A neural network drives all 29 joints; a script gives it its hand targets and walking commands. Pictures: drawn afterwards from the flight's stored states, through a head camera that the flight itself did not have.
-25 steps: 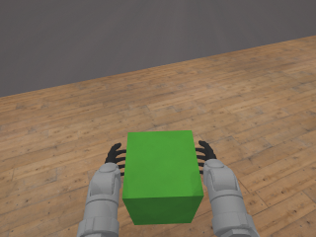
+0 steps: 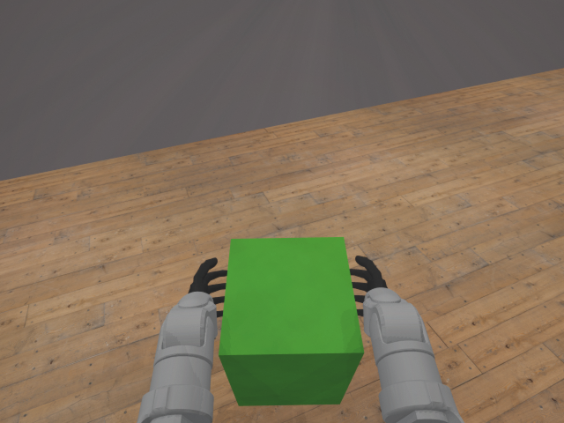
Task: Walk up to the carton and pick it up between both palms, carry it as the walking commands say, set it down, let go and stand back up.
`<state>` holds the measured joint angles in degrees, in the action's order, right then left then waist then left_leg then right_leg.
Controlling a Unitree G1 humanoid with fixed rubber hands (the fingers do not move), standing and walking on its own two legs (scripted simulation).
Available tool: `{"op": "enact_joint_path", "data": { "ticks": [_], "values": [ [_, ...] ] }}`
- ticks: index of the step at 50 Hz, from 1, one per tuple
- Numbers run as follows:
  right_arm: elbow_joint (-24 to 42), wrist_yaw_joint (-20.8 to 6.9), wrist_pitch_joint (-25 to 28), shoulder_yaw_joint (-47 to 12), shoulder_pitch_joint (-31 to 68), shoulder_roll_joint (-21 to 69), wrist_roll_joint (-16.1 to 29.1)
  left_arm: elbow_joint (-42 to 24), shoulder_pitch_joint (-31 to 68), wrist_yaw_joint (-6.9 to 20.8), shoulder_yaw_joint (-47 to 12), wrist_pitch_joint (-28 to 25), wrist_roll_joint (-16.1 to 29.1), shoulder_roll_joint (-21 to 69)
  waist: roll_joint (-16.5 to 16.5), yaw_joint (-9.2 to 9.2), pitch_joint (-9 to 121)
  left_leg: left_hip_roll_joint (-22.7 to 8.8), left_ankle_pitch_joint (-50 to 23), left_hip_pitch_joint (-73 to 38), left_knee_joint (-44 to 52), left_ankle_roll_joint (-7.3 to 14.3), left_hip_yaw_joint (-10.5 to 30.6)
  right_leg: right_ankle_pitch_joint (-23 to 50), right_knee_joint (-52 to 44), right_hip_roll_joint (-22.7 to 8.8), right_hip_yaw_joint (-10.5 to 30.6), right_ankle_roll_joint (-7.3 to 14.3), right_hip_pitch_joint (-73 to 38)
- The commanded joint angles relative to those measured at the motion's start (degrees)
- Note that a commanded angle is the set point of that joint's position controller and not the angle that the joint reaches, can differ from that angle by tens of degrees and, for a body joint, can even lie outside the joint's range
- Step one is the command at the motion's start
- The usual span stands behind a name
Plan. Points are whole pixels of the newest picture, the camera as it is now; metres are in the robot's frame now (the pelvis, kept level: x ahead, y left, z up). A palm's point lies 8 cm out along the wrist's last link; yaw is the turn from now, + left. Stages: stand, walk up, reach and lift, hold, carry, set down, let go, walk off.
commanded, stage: reach and lift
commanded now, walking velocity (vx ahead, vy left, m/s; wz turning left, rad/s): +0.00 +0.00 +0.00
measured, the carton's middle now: (288, 326) +0.30 +0.00 -0.02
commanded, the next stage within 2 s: hold in 0.38 s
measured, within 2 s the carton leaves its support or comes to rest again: neither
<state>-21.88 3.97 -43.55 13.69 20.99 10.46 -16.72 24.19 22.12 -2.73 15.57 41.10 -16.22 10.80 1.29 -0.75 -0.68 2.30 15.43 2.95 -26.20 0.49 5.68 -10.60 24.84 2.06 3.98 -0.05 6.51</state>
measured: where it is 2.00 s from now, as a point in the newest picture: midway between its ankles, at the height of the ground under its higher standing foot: outside the picture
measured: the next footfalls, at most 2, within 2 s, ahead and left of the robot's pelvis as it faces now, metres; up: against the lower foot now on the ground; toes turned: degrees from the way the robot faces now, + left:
right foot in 1.98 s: +0.00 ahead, -0.06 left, +0.00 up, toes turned -22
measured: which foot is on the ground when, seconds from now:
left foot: down 0.00-1.00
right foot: down 0.00-1.00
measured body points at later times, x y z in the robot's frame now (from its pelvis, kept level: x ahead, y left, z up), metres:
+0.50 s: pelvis +0.00 -0.01 +0.00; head -0.06 -0.01 +0.45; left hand +0.30 +0.13 +0.05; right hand +0.30 -0.13 +0.04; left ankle +0.00 +0.12 -0.74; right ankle +0.04 -0.12 -0.74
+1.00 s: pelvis -0.01 +0.00 +0.00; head -0.06 -0.01 +0.45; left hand +0.30 +0.14 +0.05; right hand +0.30 -0.13 +0.04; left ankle +0.00 +0.12 -0.74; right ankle +0.04 -0.12 -0.74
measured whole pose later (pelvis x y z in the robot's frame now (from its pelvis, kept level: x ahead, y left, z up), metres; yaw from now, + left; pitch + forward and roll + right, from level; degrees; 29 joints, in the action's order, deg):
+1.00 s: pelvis -0.01 +0.00 +0.00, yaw +0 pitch -8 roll +0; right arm -19.6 3.2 -44.9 11.4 18.7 9.7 -16.7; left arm 22.0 20.6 -2.7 13.0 42.2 -15.9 10.3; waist 1.8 -0.5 -0.8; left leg 2.5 14.8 3.0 -26.2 0.5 5.9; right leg -10.1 24.8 1.9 3.8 -0.1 6.4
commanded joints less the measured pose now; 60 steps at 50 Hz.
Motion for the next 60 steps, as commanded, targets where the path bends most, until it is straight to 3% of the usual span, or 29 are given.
{"op": "enact_joint_path", "data": {
  "ticks": [1, 4, 10, 14, 15, 16, 19, 21, 22, 23, 24, 25, 31, 32, 35, 37, 39, 40, 42, 44, 45, 46, 48, 50, 52, 54, 56, 58, 60],
  "values": [
    [2.8, -14.5, 3.9, -31.2, 32.9, 62.1, 17.9, -4.6, 33.0, 14.8, -32.0, -2.3, 16.0, 57.9, 2.0, 0.34, 17.6, 1.2, -8.8, 5.8, 5.0, -0.2, 0.7, 9.2, -1.0, 1.7, 1.1, 0.1, -11.1],
    [5.0, -14.3, 3.3, -32.2, 28.8, 61.5, 18.3, -7.0, 30.3, 14.8, -34.0, -1.9, 17.5, 58.6, -0.1, 0.87, 18.7, 1.0, -15.7, 3.7, 4.8, -0.4, 1.7, 15.2, -0.9, 2.6, 1.0, 0.0, -12.5],
    [7.2, -14.6, 3.3, -33.6, 34.4, 62.9, 18.7, -4.2, 29.1, 15.3, -31.1, -2.3, 16.3, 58.3, -3.5, -0.65, 15.5, 1.4, -4.7, 6.4, 5.5, 0.9, 1.1, 4.5, -1.8, 1.7, 0.9, -0.9, -10.8],
    [4.7, -14.4, 3.0, -32.2, 30.5, 62.6, 18.2, -5.7, 29.8, 15.2, -32.3, -1.8, 16.3, 57.9, 0.6, 0.62, 15.6, 1.6, -8.8, 4.5, 5.0, 0.4, 0.8, 8.1, -2.0, 1.7, 1.1, -0.1, -10.0],
    [7.1, -14.4, 3.0, -33.9, 32.7, 62.8, 18.9, -3.6, 25.8, 15.2, -31.3, -1.5, 15.5, 58.2, -1.6, -0.73, 15.3, 1.7, -9.0, 4.5, 4.6, 0.6, 1.0, 8.7, -2.0, 1.3, 1.3, -1.0, -10.1],
    [4.9, -14.5, 2.6, -33.5, 28.9, 63.6, 19.4, -6.3, 26.8, 15.1, -33.0, -1.7, 16.3, 58.3, 1.1, -0.11, 17.5, 1.8, -12.3, 4.4, 4.6, 0.3, 0.7, 12.5, -1.5, 1.5, 1.5, -0.5, -11.9],
    [8.1, -14.5, 2.8, -34.2, 28.0, 62.6, 19.3, -8.8, 26.6, 15.3, -35.1, -1.8, 18.1, 59.6, -0.4, 0.95, 21.2, 1.9, -14.4, 3.2, 4.6, 0.0, 1.2, 14.3, -1.7, 2.2, 1.0, -0.5, -13.8],
    [7.6, -14.5, 2.7, -33.0, 28.1, 61.2, 17.8, -7.5, 26.1, 15.3, -33.4, -1.3, 16.6, 58.5, -0.2, 0.76, 16.3, 1.9, -11.2, 4.6, 5.4, -0.1, 0.9, 10.7, -2.5, 2.2, 0.8, -0.4, -11.7],
    [7.2, -14.9, 2.7, -33.3, 28.7, 61.8, 18.6, -6.9, 27.3, 15.1, -33.6, -1.2, 16.8, 59.1, 2.5, -0.10, 15.5, 1.8, -9.4, 5.1, 5.5, 0.0, 0.8, 8.9, -2.3, 1.8, 1.3, 0.3, -11.3],
    [4.4, -14.9, 2.1, -31.3, 25.4, 61.1, 17.3, -6.2, 26.7, 14.9, -32.6, -1.0, 16.6, 58.1, -1.4, 0.81, 12.9, 1.5, -8.4, 5.2, 5.7, 0.1, 1.2, 7.5, -2.7, 2.2, 1.0, 0.1, -8.9],
    [6.0, -14.9, 2.6, -32.7, 26.1, 61.3, 18.2, -7.4, 26.6, 15.0, -33.5, -1.2, 17.1, 58.5, 0.7, 0.67, 13.5, 1.8, -9.0, 6.2, 5.8, 0.0, 0.9, 8.9, -2.6, 2.1, 1.1, 0.2, -10.9],
    [7.1, -15.1, 2.7, -32.2, 28.9, 61.9, 17.7, -6.6, 26.0, 15.3, -32.4, -1.3, 16.1, 58.1, -2.0, 0.37, 14.2, 2.0, -6.7, 5.4, 5.6, 0.4, 1.0, 6.7, -2.9, 1.9, 1.0, -0.5, -10.8],
    [8.3, -15.0, 2.3, -33.4, 31.8, 62.2, 18.3, -5.0, 24.7, 15.9, -30.4, -1.3, 15.6, 57.3, -4.0, -0.87, 13.5, 1.9, -4.2, 8.2, 5.9, 1.0, 0.9, 4.1, -2.9, 1.5, 0.9, -1.2, -12.1],
    [5.6, -15.2, 2.1, -32.1, 29.8, 61.9, 17.9, -5.6, 27.8, 15.7, -31.7, -1.4, 16.3, 58.4, -0.4, -0.55, 13.8, 1.7, -3.2, 7.7, 6.1, 0.6, 0.4, 3.2, -2.8, 1.4, 0.9, -0.4, -11.5],
    [5.4, -15.3, 2.7, -32.2, 28.5, 61.6, 17.8, -7.2, 29.0, 15.5, -33.5, -1.5, 16.7, 59.1, 1.4, 0.80, 14.3, 1.7, -6.7, 5.2, 5.5, -0.1, 0.5, 5.9, -2.4, 1.6, 0.9, 0.2, -8.6],
    [5.7, -15.6, 2.3, -31.4, 30.0, 61.9, 17.8, -5.7, 27.5, 15.6, -32.5, -1.1, 16.7, 59.5, -0.9, 0.55, 14.1, 1.4, -6.1, 5.6, 5.7, 0.4, 0.9, 5.6, -2.5, 1.7, 0.8, -0.1, -9.9],
    [5.3, -15.6, 2.6, -31.5, 29.3, 60.9, 17.9, -5.0, 28.0, 15.8, -31.9, -1.0, 16.4, 58.5, 0.5, 0.50, 12.4, 1.1, -3.3, 8.1, 6.2, 0.4, 1.2, 3.7, -2.2, 1.5, 0.5, 0.2, -10.2],
    [6.5, -15.5, 2.6, -31.8, 30.7, 61.2, 17.6, -6.2, 28.6, 15.8, -32.0, -1.4, 17.0, 59.1, -2.2, 0.39, 14.9, 1.3, -4.0, 6.9, 5.8, 0.4, 0.9, 3.8, -2.3, 1.7, 0.5, -0.2, -11.3],
    [5.1, -15.7, 2.4, -31.2, 29.5, 60.9, 17.6, -5.3, 27.7, 15.7, -31.7, -1.0, 16.1, 59.0, 1.5, 0.49, 12.8, 1.4, -3.3, 6.6, 6.4, 0.1, 0.6, 3.2, -2.6, 1.7, 0.5, 0.2, -10.3],
    [7.8, -15.7, 3.2, -31.6, 33.6, 60.3, 17.6, -4.6, 28.6, 15.9, -31.0, -1.4, 16.0, 59.3, -1.7, 0.15, 13.7, 0.9, -3.1, 7.2, 5.9, 0.6, 1.4, 2.6, -2.1, 1.9, 0.4, 0.1, -9.9],
    [8.8, -15.6, 3.2, -33.1, 33.8, 59.8, 18.6, -3.4, 26.5, 15.6, -30.7, -1.4, 15.7, 59.8, 0.7, -0.33, 15.0, 1.0, -5.7, 7.1, 5.5, 0.4, 1.1, 5.6, -1.6, 1.6, 0.6, 0.2, -10.8],
    [7.5, -15.3, 2.8, -32.8, 29.7, 59.9, 17.8, -4.3, 26.5, 15.6, -31.9, -1.0, 16.9, 60.6, 0.0, 0.86, 14.4, 1.3, -7.0, 6.0, 5.7, 0.4, 0.7, 6.2, -2.2, 1.7, 0.4, 0.4, -10.8],
    [7.2, -15.4, 2.5, -32.7, 31.0, 61.3, 17.6, -4.2, 24.8, 15.8, -30.6, -1.3, 15.7, 58.3, -3.9, -0.34, 14.5, 1.3, -5.9, 5.9, 5.5, 0.8, 1.0, 4.5, -2.7, 1.5, 0.7, -0.6, -10.4],
    [6.4, -15.7, 2.6, -32.3, 29.6, 60.9, 17.6, -6.5, 28.0, 15.5, -32.4, -1.4, 16.7, 59.1, -0.7, 0.17, 14.7, 1.1, -7.1, 4.4, 5.6, 0.2, 1.0, 5.8, -2.3, 1.7, 1.0, 0.4, -8.7],
    [9.0, -15.2, 2.7, -34.1, 29.2, 60.2, 17.8, -7.2, 26.0, 15.6, -33.8, -1.2, 17.3, 60.5, -1.0, 0.93, 18.1, 1.1, -8.4, 4.8, 5.5, 0.3, 1.2, 8.4, -1.8, 2.1, 0.3, 0.1, -12.4],
    [9.9, -15.4, 3.0, -33.8, 32.1, 59.9, 18.3, -4.8, 24.5, 15.5, -31.8, -1.0, 16.3, 59.9, -2.3, -0.49, 17.2, 1.2, -8.8, 4.3, 5.2, 0.4, 1.1, 7.3, -2.1, 1.7, 0.8, 0.0, -10.4],
    [6.7, -15.1, 2.5, -32.6, 27.2, 59.8, 17.5, -6.0, 25.9, 15.7, -33.4, -0.6, 17.1, 60.0, 1.1, 1.55, 14.8, 1.6, -7.8, 4.5, 5.3, 0.1, 1.0, 6.9, -2.8, 1.4, 1.0, 0.7, -9.9],
    [8.0, -15.5, 2.3, -33.4, 28.9, 60.7, 18.2, -6.2, 23.6, 15.5, -32.2, -0.8, 15.8, 59.5, -0.5, -0.06, 14.2, 1.5, -8.8, 5.7, 5.7, 0.5, 0.7, 8.1, -2.7, 1.6, 0.8, 0.0, -11.2],
    [8.0, -15.3, 2.6, -32.9, 26.3, 59.4, 18.3, -7.4, 24.0, 15.3, -33.7, -0.7, 16.8, 60.0, 1.7, 0.94, 14.3, 1.4, -11.4, 5.3, 5.2, 0.1, 1.0, 10.0, -2.2, 2.0, 0.8, 0.6, -10.2]
  ]
}}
